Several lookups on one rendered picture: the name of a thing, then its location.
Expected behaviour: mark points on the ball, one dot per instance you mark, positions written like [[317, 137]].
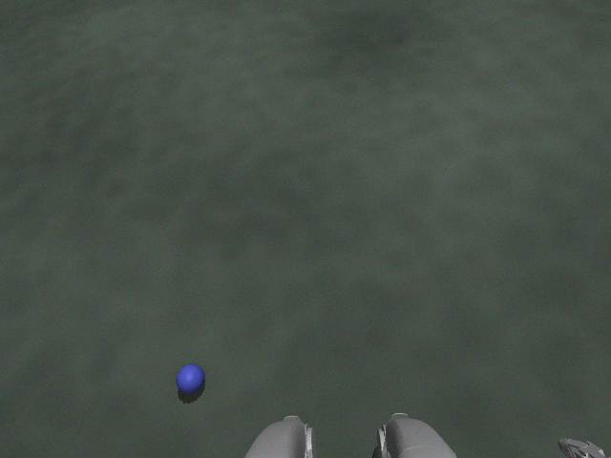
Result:
[[190, 378]]

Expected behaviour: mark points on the right robot hand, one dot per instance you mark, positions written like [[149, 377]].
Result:
[[577, 449]]

